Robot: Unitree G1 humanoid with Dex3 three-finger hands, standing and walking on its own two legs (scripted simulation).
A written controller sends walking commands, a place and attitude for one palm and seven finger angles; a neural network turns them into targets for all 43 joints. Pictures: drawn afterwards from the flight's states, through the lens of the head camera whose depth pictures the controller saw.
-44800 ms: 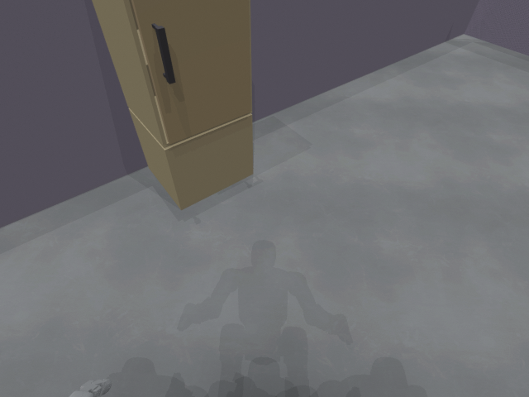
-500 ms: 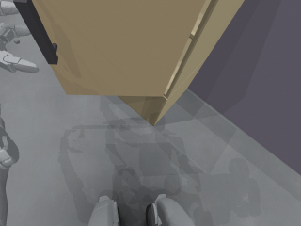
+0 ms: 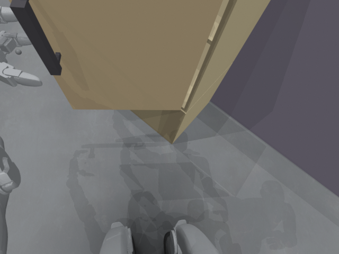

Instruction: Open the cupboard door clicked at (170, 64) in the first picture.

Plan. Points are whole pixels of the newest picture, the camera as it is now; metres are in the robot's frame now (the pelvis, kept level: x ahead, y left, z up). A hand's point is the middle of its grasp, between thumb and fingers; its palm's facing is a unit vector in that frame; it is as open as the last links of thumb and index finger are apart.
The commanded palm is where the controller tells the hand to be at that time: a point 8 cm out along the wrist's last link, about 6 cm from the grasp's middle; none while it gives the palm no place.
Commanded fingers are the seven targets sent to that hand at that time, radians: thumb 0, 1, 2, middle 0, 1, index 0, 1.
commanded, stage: slide the fingers in behind the handle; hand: left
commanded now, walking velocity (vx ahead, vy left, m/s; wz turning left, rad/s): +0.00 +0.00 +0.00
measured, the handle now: (42, 36) +0.58 +0.22 +0.09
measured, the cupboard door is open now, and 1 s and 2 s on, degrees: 43 43 44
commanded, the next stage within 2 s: close the thumb around the handle in 1.28 s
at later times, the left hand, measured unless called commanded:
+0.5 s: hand (35, 53) +0.52 +0.22 +0.10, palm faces -0.06 -1.00 +0.00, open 14.0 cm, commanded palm +0.51 +0.25 +0.09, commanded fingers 0.00 -0.50 0.30 -0.30 -1.20 -0.30 -1.20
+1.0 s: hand (51, 51) +0.53 +0.19 +0.10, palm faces -0.02 -1.00 -0.01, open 14.0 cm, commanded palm +0.51 +0.23 +0.09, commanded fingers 0.00 -0.50 0.30 -0.30 -1.20 -0.30 -1.20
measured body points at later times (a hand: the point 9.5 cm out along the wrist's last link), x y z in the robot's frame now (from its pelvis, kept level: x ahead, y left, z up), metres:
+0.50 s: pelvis +0.00 +0.01 +0.00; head +0.14 +0.04 +0.43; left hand +0.52 +0.27 +0.10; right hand -0.02 -0.25 -0.10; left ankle +0.01 +0.09 -0.67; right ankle -0.01 -0.11 -0.67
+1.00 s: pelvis +0.00 +0.00 +0.00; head +0.14 +0.02 +0.43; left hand +0.52 +0.25 +0.10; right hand -0.03 -0.27 -0.10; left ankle +0.01 +0.09 -0.67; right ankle -0.01 -0.11 -0.67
